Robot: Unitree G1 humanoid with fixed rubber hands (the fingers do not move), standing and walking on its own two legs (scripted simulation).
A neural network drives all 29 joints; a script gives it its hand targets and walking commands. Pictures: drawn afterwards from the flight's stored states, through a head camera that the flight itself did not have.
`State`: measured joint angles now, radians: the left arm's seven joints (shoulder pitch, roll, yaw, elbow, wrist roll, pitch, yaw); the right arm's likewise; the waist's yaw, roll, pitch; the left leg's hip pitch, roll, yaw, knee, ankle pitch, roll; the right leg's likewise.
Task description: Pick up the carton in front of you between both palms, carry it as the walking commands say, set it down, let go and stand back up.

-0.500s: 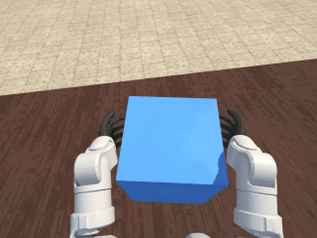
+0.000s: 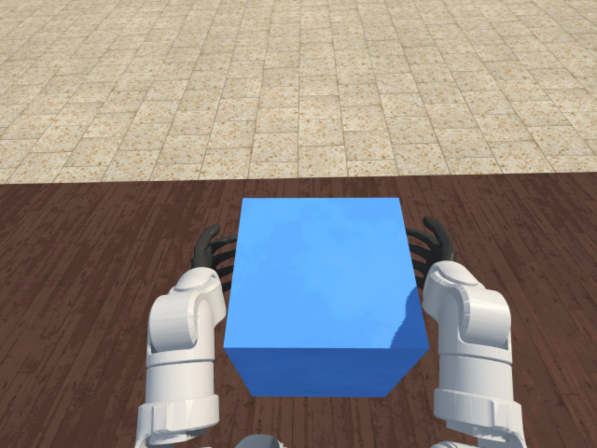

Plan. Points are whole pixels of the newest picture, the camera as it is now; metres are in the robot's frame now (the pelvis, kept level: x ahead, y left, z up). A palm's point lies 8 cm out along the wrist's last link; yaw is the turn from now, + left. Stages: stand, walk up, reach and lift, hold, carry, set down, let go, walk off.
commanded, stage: carry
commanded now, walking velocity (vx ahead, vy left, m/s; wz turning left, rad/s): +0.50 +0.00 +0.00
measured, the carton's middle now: (319, 305) +0.32 +0.02 -0.01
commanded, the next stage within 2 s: none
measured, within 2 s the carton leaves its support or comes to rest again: neither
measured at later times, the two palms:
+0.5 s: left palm (260, 134) +0.66 +0.14 +0.05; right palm (417, 141) +0.63 -0.16 +0.05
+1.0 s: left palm (285, 80) +0.98 +0.13 -0.02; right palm (397, 75) +1.00 -0.17 -0.01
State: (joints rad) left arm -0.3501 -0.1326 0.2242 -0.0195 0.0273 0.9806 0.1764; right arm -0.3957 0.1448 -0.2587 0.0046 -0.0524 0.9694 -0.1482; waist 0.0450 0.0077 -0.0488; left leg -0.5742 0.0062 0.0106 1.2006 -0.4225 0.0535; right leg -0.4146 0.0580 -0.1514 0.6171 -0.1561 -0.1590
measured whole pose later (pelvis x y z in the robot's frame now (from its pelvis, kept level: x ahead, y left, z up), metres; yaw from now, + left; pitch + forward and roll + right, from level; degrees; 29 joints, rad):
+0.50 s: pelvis +0.33 +0.03 -0.04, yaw -2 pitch +4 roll -1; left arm -0.38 -0.14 0.23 -0.06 0.02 1.02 0.17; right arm -0.39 0.10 -0.23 -0.06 0.00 1.03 -0.17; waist -0.06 0.02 -0.06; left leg -0.39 -0.08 0.12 0.59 -0.13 0.14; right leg -0.52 0.02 0.02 1.24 -0.43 -0.04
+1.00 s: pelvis +0.66 -0.03 -0.10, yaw +0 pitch +4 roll +1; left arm -0.38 -0.13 0.22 -0.03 0.04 1.01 0.17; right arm -0.42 0.10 -0.23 -0.01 -0.01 1.01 -0.16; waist 0.04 0.00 -0.06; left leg -0.41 -0.06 -0.01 1.34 -0.50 0.05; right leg -0.48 0.06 -0.13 0.63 -0.09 -0.16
